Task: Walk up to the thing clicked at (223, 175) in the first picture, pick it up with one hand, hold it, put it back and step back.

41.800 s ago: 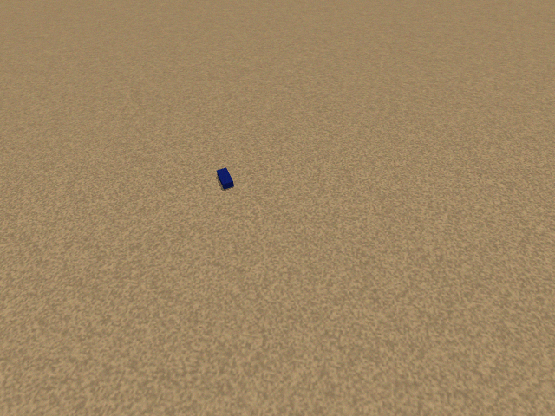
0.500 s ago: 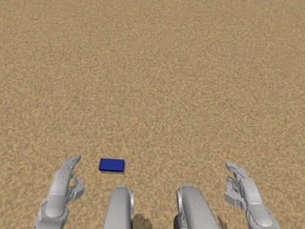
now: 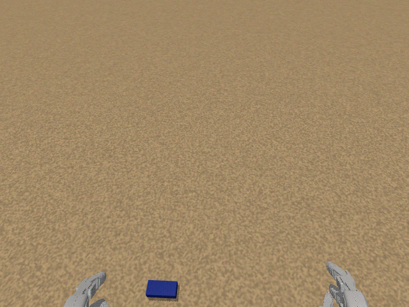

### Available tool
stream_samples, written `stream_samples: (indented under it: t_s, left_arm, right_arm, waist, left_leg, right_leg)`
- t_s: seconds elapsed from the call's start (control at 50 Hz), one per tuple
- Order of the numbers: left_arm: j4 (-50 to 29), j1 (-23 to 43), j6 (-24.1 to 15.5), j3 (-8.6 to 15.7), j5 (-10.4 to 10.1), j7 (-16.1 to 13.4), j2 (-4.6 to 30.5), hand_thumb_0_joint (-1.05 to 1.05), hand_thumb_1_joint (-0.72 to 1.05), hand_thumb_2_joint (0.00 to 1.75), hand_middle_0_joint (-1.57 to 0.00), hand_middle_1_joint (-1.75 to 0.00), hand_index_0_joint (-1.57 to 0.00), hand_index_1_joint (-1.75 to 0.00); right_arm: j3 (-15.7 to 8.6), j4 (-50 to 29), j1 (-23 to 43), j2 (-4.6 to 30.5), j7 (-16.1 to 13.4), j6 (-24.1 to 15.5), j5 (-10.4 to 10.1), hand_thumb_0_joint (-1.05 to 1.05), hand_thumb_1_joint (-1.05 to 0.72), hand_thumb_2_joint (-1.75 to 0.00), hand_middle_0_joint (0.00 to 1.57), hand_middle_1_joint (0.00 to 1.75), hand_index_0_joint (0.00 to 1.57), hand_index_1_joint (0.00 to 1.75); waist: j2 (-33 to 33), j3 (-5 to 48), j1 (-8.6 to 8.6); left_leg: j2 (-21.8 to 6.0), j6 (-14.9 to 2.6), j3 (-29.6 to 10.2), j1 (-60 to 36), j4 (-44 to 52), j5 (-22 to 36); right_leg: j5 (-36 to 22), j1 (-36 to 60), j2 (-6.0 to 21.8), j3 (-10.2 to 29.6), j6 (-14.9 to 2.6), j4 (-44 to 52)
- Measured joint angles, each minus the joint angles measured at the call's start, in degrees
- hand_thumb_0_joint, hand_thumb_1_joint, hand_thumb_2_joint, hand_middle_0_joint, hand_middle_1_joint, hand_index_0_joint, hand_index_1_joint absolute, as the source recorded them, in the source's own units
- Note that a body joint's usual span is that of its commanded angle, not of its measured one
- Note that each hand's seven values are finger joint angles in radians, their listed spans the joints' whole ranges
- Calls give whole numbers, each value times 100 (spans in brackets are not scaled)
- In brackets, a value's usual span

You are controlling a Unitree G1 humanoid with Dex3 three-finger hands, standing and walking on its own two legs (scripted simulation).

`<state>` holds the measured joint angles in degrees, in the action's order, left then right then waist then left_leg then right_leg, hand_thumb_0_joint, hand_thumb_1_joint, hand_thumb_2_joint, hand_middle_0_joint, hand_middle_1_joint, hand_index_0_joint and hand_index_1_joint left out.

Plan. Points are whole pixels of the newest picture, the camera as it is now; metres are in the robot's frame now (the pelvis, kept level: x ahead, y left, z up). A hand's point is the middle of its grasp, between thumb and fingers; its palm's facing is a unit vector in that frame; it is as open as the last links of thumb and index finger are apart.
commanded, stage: home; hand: left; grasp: from above
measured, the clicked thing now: (162, 289) +0.40 +0.19 -0.69
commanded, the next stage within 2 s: stand in 1.96 s
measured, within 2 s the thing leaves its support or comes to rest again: neither
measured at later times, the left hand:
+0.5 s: hand out of the picture +0.15 +0.18 -0.04, palm faces +0.07 -0.98 -0.20, open 7.4 cm
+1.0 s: hand out of the picture +0.16 +0.18 -0.04, palm faces +0.06 -0.98 -0.19, open 7.4 cm
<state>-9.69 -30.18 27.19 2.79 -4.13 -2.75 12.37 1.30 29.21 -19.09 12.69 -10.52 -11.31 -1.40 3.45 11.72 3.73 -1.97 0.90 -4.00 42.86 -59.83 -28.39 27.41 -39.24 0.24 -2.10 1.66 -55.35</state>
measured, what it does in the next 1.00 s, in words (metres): stands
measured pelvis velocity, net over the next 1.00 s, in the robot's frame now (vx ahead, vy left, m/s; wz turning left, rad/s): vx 0.00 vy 0.00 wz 0.00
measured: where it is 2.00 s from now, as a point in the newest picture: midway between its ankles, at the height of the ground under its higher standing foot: outside the picture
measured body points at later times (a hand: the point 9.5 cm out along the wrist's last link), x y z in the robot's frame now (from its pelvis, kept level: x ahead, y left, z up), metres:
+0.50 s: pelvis -0.01 +0.00 +0.00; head +0.01 +0.00 +0.45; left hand +0.15 +0.23 -0.03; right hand +0.16 -0.24 -0.06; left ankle +0.01 +0.12 -0.68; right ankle +0.00 -0.14 -0.68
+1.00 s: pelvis +0.00 +0.00 +0.00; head +0.01 +0.01 +0.45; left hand +0.16 +0.23 -0.03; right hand +0.16 -0.25 -0.06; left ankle +0.01 +0.12 -0.68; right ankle +0.00 -0.14 -0.68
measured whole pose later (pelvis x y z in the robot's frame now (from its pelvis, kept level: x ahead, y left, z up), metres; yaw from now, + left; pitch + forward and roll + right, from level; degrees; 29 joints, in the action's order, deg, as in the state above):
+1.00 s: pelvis +0.00 +0.00 +0.00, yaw +0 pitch +9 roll -3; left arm -7.5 -28.7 26.2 2.0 -3.2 -1.1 12.4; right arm 1.7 31.2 -16.7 12.5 -10.4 -14.6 -0.2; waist 2.6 9.5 2.3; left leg -1.7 0.9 -3.9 40.2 -58.9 -28.1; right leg 27.4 -36.8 0.5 -2.0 1.7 -54.8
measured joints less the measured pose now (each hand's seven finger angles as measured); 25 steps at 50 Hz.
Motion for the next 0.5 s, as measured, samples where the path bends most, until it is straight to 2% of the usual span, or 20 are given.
stream_samples:
  t_s: [0.24,0.5]
  left_arm:
    - [198,134,-8,-58,83,178,-19,1,91,90,-20,-29,-20,-30]
    - [233,168,-71,-72,95,150,1,1,91,90,-20,-29,-20,-30]
  right_arm:
    - [59,2,314,-18,44,-279,98,1,-90,-90,20,30,20,30]
    - [103,166,233,-51,33,-287,122,1,-90,-90,20,30,21,30]
  waist:
    - [-102,-196,-152]
    - [-69,-265,-146]
  left_leg:
    - [49,3,-31,-210,96,70]
    - [39,8,-16,-240,116,95]
  right_leg:
    - [-28,218,46,-34,2,62]
    - [-54,234,36,-17,-3,69]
